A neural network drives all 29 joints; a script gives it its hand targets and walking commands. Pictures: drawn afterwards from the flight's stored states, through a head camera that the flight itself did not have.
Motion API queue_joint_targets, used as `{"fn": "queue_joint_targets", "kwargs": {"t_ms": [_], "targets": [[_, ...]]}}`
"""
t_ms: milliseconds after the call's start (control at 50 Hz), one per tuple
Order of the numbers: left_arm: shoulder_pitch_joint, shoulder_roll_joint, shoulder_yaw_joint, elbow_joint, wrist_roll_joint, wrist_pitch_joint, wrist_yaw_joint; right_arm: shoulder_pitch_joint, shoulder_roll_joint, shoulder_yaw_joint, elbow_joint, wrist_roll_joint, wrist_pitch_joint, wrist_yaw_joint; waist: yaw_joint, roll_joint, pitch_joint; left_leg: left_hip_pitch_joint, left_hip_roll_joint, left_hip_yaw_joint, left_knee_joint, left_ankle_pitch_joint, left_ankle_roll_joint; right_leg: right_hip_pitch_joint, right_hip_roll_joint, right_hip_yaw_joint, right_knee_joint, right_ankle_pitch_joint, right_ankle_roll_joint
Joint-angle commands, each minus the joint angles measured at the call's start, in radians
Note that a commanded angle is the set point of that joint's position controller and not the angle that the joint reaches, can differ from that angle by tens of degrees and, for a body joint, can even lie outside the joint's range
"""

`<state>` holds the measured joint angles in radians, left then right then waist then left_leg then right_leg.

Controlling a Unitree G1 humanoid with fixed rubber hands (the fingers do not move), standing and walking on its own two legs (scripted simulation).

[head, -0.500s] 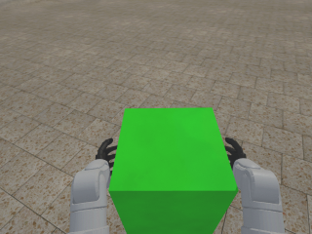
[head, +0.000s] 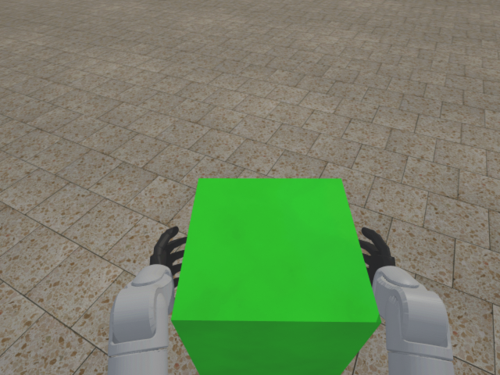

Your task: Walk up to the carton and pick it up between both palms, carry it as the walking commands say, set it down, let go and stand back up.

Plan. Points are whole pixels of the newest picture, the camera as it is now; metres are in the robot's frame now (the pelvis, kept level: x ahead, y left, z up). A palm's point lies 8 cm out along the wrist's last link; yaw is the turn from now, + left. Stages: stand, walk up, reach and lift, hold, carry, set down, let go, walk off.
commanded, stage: carry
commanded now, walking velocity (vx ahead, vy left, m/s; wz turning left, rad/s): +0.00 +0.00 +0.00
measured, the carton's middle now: (268, 284) +0.29 +0.01 -0.01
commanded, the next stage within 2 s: hold in 1.34 s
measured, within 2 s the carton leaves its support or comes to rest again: neither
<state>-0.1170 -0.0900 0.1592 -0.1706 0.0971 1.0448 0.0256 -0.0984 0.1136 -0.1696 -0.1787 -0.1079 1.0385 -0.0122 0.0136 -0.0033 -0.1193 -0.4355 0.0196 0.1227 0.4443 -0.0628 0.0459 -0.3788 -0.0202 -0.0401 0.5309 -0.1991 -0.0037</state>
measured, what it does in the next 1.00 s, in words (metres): shifts its weight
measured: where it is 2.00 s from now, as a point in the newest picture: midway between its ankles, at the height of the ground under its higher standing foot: outside the picture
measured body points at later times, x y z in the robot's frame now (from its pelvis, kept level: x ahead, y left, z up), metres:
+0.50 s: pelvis +0.03 -0.01 +0.00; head +0.00 -0.01 +0.45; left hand +0.30 +0.16 +0.05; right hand +0.30 -0.18 +0.05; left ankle +0.11 +0.09 -0.73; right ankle +0.05 -0.13 -0.73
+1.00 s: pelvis +0.05 -0.01 +0.00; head +0.04 -0.01 +0.45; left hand +0.33 +0.15 +0.04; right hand +0.33 -0.18 +0.04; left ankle +0.11 +0.09 -0.73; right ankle +0.05 -0.13 -0.73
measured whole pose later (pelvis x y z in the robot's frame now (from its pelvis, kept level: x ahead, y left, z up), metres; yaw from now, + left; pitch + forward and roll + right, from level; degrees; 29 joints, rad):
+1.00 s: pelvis +0.05 -0.01 +0.00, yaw +0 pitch +3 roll +0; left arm -0.11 -0.09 0.15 -0.03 0.12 0.84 0.00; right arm -0.10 0.10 -0.16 -0.05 -0.13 0.85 0.01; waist 0.00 0.00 -0.11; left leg -0.40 0.04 0.12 0.50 -0.16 0.03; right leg -0.32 -0.01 -0.04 0.53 -0.27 -0.01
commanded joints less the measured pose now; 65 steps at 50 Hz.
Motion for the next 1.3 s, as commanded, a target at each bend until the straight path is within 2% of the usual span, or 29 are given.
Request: {"fn": "queue_joint_targets", "kwargs": {"t_ms": [0,360,660,900,1280], "targets": [[-0.466,-0.745,-0.651,-0.088,-0.265,-0.027,-0.193,-0.464,0.706,0.635,-0.067,0.25,-0.016,0.179,-0.009,0.024,-0.187,0.135,0.137,-0.178,-0.14,-0.357,-0.021,-0.004,-0.074,0.1,-0.111,-0.207,-0.042],[-0.441,-0.72,-0.623,-0.059,-0.229,-0.073,-0.182,-0.459,0.693,0.621,-0.038,0.228,-0.063,0.169,-0.012,0.005,-0.191,0.177,0.13,-0.148,-0.064,-0.187,-0.013,0.014,-0.099,0.114,-0.133,-0.105,-0.042],[-0.425,-0.702,-0.597,-0.002,-0.193,-0.162,-0.177,-0.439,0.671,0.589,0.008,0.185,-0.151,0.161,-0.01,0.005,-0.212,0.208,0.135,-0.135,-0.024,-0.081,-0.007,0.049,-0.102,0.099,-0.1,0.022,-0.041],[-0.412,-0.682,-0.588,0.023,-0.173,-0.222,-0.169,-0.428,0.648,0.578,0.027,0.164,-0.212,0.156,-0.011,0.009,-0.216,0.217,0.138,-0.13,-0.014,-0.044,-0.006,0.068,-0.101,0.087,-0.085,0.054,-0.038],[-0.403,-0.653,-0.567,0.048,-0.153,-0.271,-0.159,-0.419,0.617,0.558,0.048,0.146,-0.26,0.148,-0.013,0.011,-0.208,0.222,0.14,-0.127,-0.014,-0.04,-0.008,0.082,-0.097,0.076,-0.091,0.057,-0.036]]}}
